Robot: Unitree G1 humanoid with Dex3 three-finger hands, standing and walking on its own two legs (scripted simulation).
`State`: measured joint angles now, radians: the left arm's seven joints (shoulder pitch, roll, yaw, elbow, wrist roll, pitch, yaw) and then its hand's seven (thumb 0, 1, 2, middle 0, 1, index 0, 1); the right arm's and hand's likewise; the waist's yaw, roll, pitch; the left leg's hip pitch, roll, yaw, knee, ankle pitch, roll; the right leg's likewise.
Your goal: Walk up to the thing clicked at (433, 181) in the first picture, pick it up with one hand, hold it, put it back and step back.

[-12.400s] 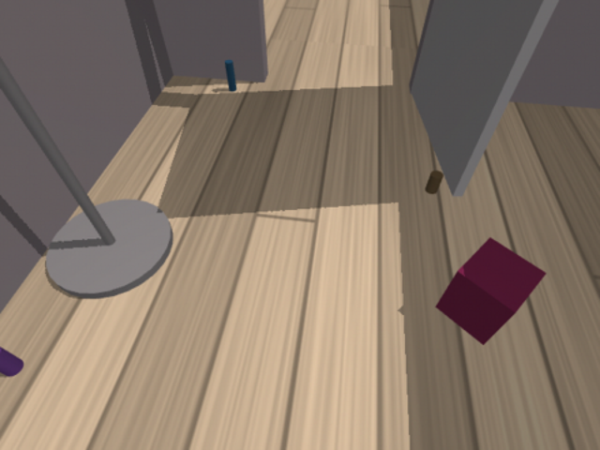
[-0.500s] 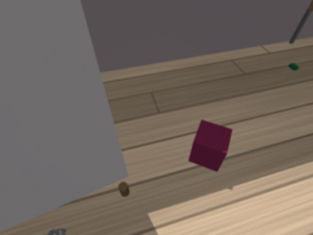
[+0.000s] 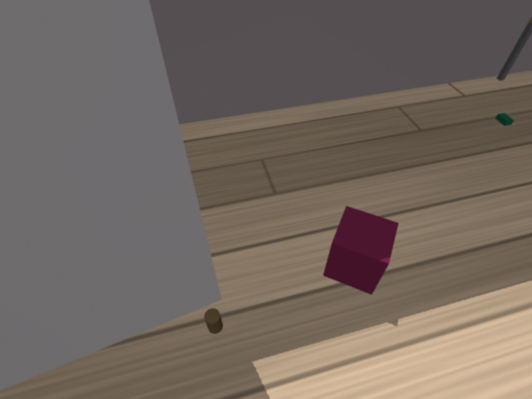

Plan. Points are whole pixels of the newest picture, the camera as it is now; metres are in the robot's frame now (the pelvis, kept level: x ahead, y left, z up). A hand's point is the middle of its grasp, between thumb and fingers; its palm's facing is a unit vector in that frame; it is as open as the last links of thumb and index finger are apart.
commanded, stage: stand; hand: left
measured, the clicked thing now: (213, 321) +0.51 +0.21 -0.73
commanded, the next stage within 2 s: walk up in 1.96 s
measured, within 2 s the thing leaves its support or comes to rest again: neither
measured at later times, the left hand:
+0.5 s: hand out of the picture +0.09 +0.26 -0.15, palm faces -0.03 -0.94 -0.34, open 7.4 cm
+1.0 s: hand out of the picture +0.11 +0.26 -0.15, palm faces -0.02 -0.94 -0.34, open 7.4 cm
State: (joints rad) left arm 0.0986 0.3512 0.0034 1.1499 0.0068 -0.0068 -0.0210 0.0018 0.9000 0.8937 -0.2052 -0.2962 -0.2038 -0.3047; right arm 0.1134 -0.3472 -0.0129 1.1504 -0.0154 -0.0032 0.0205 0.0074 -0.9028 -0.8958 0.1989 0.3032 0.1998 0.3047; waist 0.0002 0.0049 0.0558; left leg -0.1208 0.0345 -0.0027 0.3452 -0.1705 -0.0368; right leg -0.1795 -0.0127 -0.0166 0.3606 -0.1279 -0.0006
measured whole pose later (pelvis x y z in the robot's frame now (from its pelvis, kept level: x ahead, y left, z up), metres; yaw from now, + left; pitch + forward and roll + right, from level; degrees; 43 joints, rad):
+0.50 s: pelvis +0.02 +0.01 +0.00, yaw +0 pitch -2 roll +0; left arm 0.10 0.35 0.00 1.14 0.01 -0.01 -0.02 0.00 0.90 0.89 -0.21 -0.30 -0.20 -0.30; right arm 0.11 -0.35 0.00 1.15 -0.01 -0.01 0.02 0.01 -0.90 -0.90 0.20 0.30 0.20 0.30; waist 0.00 0.01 0.06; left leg -0.11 0.03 0.00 0.33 -0.19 -0.03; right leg -0.17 -0.02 -0.02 0.35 -0.15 0.01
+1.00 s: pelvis +0.03 +0.00 +0.00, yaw +1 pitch -2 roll +0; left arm 0.08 0.35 0.00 1.14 0.01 -0.01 -0.01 0.00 0.90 0.89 -0.21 -0.30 -0.20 -0.30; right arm 0.09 -0.36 0.00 1.14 -0.01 0.00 0.01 0.01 -0.90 -0.90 0.20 0.30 0.20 0.30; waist 0.00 0.01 0.05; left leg -0.07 0.03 -0.01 0.31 -0.19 -0.03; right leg -0.13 -0.01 -0.03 0.32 -0.16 0.01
